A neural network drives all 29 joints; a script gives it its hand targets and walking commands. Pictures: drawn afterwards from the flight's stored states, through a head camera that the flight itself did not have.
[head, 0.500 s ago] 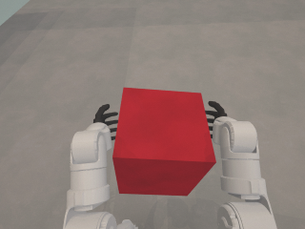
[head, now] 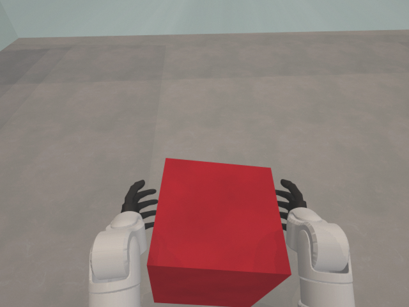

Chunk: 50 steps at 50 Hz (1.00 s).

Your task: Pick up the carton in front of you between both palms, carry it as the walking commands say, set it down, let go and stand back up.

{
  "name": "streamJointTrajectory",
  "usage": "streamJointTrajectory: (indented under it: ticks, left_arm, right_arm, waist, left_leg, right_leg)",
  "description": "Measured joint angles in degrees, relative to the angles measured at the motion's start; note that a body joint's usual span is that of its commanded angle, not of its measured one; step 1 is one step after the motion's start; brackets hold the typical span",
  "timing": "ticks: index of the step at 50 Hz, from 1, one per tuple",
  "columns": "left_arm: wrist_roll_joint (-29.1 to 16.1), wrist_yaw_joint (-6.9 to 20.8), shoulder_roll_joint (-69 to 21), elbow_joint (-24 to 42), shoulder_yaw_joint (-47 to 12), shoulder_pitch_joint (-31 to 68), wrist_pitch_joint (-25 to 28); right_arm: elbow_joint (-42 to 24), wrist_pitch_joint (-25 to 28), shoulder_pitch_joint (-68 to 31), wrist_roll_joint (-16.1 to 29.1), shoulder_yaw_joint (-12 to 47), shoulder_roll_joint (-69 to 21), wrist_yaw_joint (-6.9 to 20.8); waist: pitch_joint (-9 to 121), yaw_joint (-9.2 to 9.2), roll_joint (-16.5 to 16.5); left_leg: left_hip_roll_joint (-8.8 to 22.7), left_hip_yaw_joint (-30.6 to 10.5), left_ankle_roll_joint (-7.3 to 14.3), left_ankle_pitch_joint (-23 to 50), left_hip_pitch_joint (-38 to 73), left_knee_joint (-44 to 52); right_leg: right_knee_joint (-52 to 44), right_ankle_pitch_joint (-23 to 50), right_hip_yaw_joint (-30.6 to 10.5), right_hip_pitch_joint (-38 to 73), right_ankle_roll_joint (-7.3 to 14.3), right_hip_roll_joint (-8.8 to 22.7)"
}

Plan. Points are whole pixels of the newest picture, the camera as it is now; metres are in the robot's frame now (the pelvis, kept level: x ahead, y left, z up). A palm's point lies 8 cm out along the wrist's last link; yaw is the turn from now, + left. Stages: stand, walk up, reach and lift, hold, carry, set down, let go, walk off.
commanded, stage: carry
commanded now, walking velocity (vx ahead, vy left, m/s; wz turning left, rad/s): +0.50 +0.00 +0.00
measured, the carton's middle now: (210, 237) +0.29 +0.01 +0.00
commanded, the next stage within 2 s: none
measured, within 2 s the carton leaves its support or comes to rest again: neither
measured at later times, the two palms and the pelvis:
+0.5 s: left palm (153, 120) +0.57 +0.15 +0.09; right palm (261, 116) +0.59 -0.14 +0.09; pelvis +0.30 +0.00 -0.01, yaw +2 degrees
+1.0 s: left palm (161, 77) +0.82 +0.16 +0.09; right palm (246, 77) +0.83 -0.13 +0.08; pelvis +0.55 +0.01 -0.01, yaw +2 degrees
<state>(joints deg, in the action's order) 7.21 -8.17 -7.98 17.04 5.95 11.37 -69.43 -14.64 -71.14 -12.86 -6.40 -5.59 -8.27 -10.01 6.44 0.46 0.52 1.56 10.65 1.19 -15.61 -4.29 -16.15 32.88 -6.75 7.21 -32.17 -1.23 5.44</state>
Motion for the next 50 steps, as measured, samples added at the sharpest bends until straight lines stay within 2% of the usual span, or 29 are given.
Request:
streamJointTrajectory:
  ticks: [4,5,6,8,10,11,14,18,25,27,29,31,33,35,39,41,44,47,50]
  left_arm:
    - [0.61,0.56,-0.12,-1.16,0.51,0.79,-0.57]
    - [0.84,0.78,-0.24,-2.25,0.55,1.39,-0.39]
    - [1.17,0.98,-0.38,-4.13,0.32,2.05,0.22]
    - [1.75,1.09,-0.60,-7.92,-0.24,3.08,0.90]
    - [1.73,1.03,-0.50,-9.57,-0.38,2.56,0.78]
    - [1.58,1.04,-0.35,-9.66,-0.32,1.85,0.65]
    - [0.83,0.73,-0.05,-8.44,-0.21,0.15,0.25]
    - [-0.36,-0.28,0.05,-4.61,-0.45,-0.44,-0.05]
    - [-0.07,-0.50,-0.26,-0.29,-0.96,1.32,-0.67]
    - [0.53,-0.18,-0.38,-0.54,-0.64,1.95,-1.09]
    - [0.87,0.04,-0.30,-1.75,0.83,2.61,-0.76]
    - [1.03,0.15,-0.29,-2.97,1.85,2.49,-0.57]
    - [1.20,0.14,-0.43,-3.89,1.85,2.04,-0.61]
    - [0.99,-0.13,-0.28,-4.22,1.17,1.69,-0.70]
    - [0.67,-0.25,-0.27,-2.23,0.22,1.58,-0.17]
    - [0.51,-0.30,-0.27,-0.29,0.03,1.56,0.03]
    - [0.48,-0.36,-0.32,2.14,-0.02,1.70,-0.31]
    - [0.74,-0.31,-0.42,0.52,-0.42,2.08,0.11]
    - [1.37,0.78,-0.60,-3.52,0.15,2.96,0.13]
  right_arm:
    - [0.89,-0.76,-0.73,-1.05,-0.11,-0.13,0.46]
    - [1.28,-0.91,-1.11,-1.32,-0.56,-0.07,0.57]
    - [1.97,-0.70,-1.32,-1.42,-1.09,0.24,0.57]
    - [3.53,-0.51,-1.35,-1.23,-1.91,0.93,0.32]
    - [5.06,-0.86,-1.35,-0.97,-2.51,0.68,-0.21]
    - [5.56,-1.04,-1.22,-0.90,-2.67,0.22,-0.58]
    - [5.40,-1.26,-0.41,-0.63,-1.71,-0.10,-1.16]
    - [2.68,-0.77,-0.20,-0.50,-0.92,0.02,-0.62]
    - [-2.07,-0.36,-0.60,-0.91,-1.26,-0.09,0.50]
    - [-1.56,-0.54,-1.25,-1.12,-1.52,-0.22,0.66]
    - [1.34,0.92,-2.23,-1.50,-1.18,-0.46,0.90]
    - [4.08,1.61,-3.04,-1.70,-1.13,-0.67,0.89]
    - [5.09,1.56,-2.64,-1.52,-1.23,-0.60,0.77]
    - [4.72,1.31,-1.82,-1.02,-1.21,-0.41,0.40]
    - [1.59,1.43,-1.08,0.05,-1.23,-0.23,-0.23]
    - [-0.27,1.59,-1.17,0.33,-1.05,-0.26,-0.31]
    - [-2.17,1.53,-1.47,0.01,-0.72,-0.32,0.22]
    - [-1.55,1.43,-1.98,-0.79,-1.55,-0.38,0.71]
    - [0.10,0.33,-1.89,-1.10,-1.95,-0.35,-0.17]
  waist:
    - [2.56,0.33,-0.76]
    - [2.99,0.26,-1.59]
    - [3.31,-0.02,-2.83]
    - [3.25,-0.65,-3.09]
    - [2.57,-0.75,-2.48]
    - [2.20,-0.76,-2.27]
    - [0.78,-1.06,-1.77]
    - [-0.92,-1.42,-1.34]
    - [-0.32,-1.30,-0.92]
    - [0.53,-1.37,-0.59]
    - [0.70,-0.75,1.88]
    - [-0.16,-0.50,1.71]
    - [-1.38,-0.54,1.07]
    - [-2.74,-0.46,0.74]
    - [-5.36,-0.22,0.84]
    - [-6.10,-0.23,1.11]
    - [-5.67,-0.39,1.76]
    - [-3.65,-0.19,-1.78]
    - [-0.98,0.17,-3.09]
  left_leg:
    - [1.00,-0.91,-2.28,-7.26,4.31,-4.29]
    - [2.05,-1.48,-2.79,-10.26,3.97,-8.42]
    - [3.67,-2.27,-2.81,-11.65,1.62,-15.25]
    - [3.39,-5.81,-2.35,-11.92,-6.37,-32.43]
    - [2.61,-7.02,-1.43,-10.62,-14.31,-44.10]
    - [2.74,-6.96,-1.17,-8.76,-17.57,-46.22]
    - [3.90,-6.50,-1.21,-3.34,-24.58,-42.83]
    - [5.31,-5.62,-2.12,2.76,-29.10,-29.90]
    - [3.88,-1.59,-1.31,11.88,-26.12,-11.71]
    - [2.81,0.75,-0.60,11.97,-22.23,-8.00]
    - [1.43,2.43,2.33,11.05,-22.21,-12.16]
    - [1.71,2.84,3.33,7.67,-21.07,-13.51]
    - [2.05,2.90,2.46,7.07,-18.41,-11.05]
    - [1.95,2.83,2.32,7.20,-15.49,-7.86]
    - [1.45,2.41,1.95,6.02,-11.06,-4.96]
    - [1.13,2.29,1.38,4.30,-9.33,-5.44]
    - [0.49,2.12,0.17,-0.39,-7.42,-9.48]
    - [2.57,0.64,-1.30,-3.88,-6.59,-13.17]
    - [3.01,-0.31,-2.00,-5.97,-4.86,-12.15]
  right_leg:
    - [-7.08,0.77,3.69,5.47,1.33,-1.48]
    - [-7.02,3.14,4.65,6.58,3.07,-2.00]
    - [-4.39,2.61,5.58,6.37,4.40,-2.55]
    - [-1.76,-1.77,6.29,7.05,5.53,-2.62]
    - [-3.45,-3.65,6.47,9.55,5.30,-2.53]
    - [-5.03,-3.62,6.45,11.06,4.86,-2.63]
    - [-9.87,-3.74,6.19,15.81,4.63,-3.11]
    - [-14.99,-4.64,5.75,21.75,3.87,-3.51]
    - [-16.32,-11.84,5.16,31.08,0.30,-2.81]
    - [-11.48,-16.80,4.38,32.21,-1.15,-1.76]
    - [2.24,-19.95,2.06,27.70,-1.66,1.11]
    - [18.37,-21.57,-1.58,19.72,-1.43,-0.35]
    - [25.58,-21.51,-2.32,13.01,-0.67,-1.80]
    - [22.49,-19.56,-1.90,8.82,-0.39,-2.12]
    - [7.85,-13.37,-1.29,5.23,-0.25,-2.08]
    - [1.43,-7.47,-0.52,5.34,-0.15,-1.93]
    - [-9.16,5.72,1.53,9.37,0.16,-1.36]
    - [-7.57,0.63,3.17,11.38,3.24,-2.93]
    - [-6.48,-2.95,4.10,12.51,3.51,-3.29]
